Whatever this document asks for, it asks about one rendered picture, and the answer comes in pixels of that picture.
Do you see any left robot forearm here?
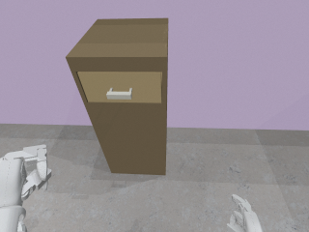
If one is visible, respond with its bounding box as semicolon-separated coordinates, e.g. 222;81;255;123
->
0;205;28;232

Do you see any robot left hand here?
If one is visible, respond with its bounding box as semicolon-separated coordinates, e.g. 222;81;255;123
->
0;144;52;208

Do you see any cabinet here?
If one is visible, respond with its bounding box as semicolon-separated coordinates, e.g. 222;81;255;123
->
66;17;169;176

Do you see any robot right hand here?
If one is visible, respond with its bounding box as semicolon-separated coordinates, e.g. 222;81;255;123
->
227;194;264;232

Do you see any handle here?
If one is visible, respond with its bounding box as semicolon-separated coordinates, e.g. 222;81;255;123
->
106;87;132;100

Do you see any drawer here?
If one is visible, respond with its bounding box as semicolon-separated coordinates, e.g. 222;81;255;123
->
77;72;162;103

